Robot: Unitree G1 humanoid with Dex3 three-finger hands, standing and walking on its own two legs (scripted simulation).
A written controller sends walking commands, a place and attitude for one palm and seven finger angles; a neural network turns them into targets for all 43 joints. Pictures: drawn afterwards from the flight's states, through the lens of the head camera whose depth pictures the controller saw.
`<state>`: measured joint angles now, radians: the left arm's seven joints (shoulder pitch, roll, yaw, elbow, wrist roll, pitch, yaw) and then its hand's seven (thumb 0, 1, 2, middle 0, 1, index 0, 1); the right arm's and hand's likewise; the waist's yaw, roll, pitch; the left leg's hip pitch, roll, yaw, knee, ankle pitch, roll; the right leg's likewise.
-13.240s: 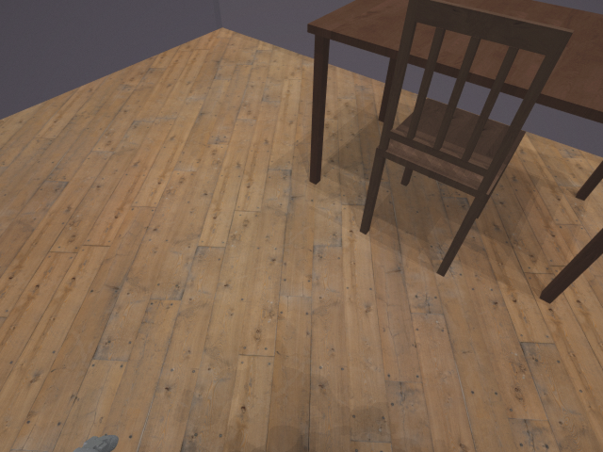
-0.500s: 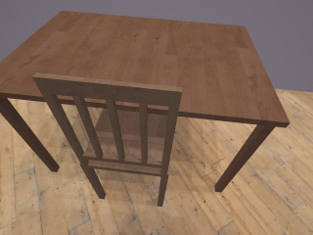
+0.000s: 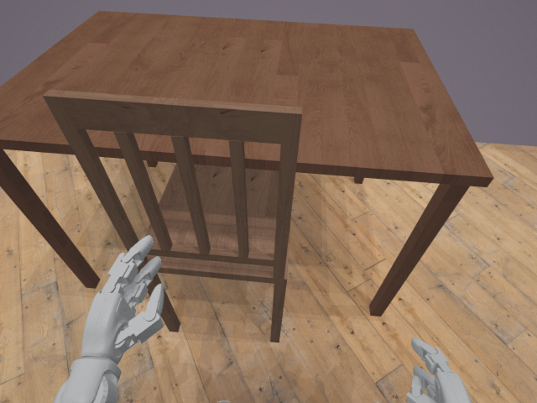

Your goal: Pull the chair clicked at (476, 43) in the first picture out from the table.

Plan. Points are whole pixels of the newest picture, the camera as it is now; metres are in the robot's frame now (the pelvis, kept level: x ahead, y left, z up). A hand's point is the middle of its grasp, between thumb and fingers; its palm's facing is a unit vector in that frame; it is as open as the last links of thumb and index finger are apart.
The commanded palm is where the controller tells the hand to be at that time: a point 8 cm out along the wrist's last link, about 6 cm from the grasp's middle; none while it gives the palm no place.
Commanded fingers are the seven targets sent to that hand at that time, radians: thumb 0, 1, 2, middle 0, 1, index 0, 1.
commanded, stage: raise the hand toward the chair's back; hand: left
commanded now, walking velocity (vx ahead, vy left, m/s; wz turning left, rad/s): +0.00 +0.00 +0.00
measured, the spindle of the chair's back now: (194, 203) +0.49 +0.15 -0.01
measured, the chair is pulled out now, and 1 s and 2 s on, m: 0.00 0.00 0.00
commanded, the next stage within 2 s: aim the fingers beside a spindle in 1.82 s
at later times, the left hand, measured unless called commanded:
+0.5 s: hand (151, 342) +0.22 +0.17 -0.01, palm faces -0.07 -1.00 -0.02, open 12.4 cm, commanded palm +0.19 +0.23 -0.01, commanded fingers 0.00 -0.03 0.50 -0.11 -0.15 -0.11 -0.15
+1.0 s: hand (124, 332) +0.23 +0.21 +0.00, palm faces -0.06 -1.00 -0.05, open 16.3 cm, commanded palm +0.21 +0.27 +0.01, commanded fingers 0.00 -0.50 0.30 -0.06 -0.08 -0.06 -0.08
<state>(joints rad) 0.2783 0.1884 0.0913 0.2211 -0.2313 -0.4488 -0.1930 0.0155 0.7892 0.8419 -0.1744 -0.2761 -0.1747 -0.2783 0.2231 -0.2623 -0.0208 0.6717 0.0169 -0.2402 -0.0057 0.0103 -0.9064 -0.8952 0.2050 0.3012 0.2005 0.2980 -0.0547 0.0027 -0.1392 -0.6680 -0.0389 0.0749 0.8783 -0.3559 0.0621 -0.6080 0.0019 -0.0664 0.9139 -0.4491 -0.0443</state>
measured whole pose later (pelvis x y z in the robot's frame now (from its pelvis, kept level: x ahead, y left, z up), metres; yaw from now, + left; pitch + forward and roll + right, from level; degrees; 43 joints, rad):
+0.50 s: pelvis +0.00 -0.02 -0.04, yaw +0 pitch +15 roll -3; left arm 0.35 0.26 0.18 0.08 -0.30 -0.37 -0.35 0.01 0.19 0.60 -0.13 -0.19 -0.13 -0.19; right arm 0.22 -0.18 0.03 0.58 0.04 -0.18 -0.06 0.01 -0.90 -0.90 0.21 0.30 0.20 0.30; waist -0.02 0.04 -0.13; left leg -0.95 0.02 0.01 1.16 -0.47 0.04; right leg -0.85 0.05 -0.14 1.11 -0.54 -0.08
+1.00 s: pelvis +0.01 +0.02 -0.03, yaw +0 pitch +15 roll -4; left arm 0.36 0.28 0.15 0.03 -0.26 -0.41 -0.28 0.00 -0.39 0.35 -0.07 -0.10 -0.07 -0.10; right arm 0.20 -0.24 0.01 0.51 0.04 -0.17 -0.05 0.01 -0.90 -0.90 0.20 0.30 0.20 0.30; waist -0.02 0.03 -0.14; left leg -0.92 -0.01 0.03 1.12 -0.47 0.09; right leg -0.80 0.03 -0.12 1.06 -0.52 -0.02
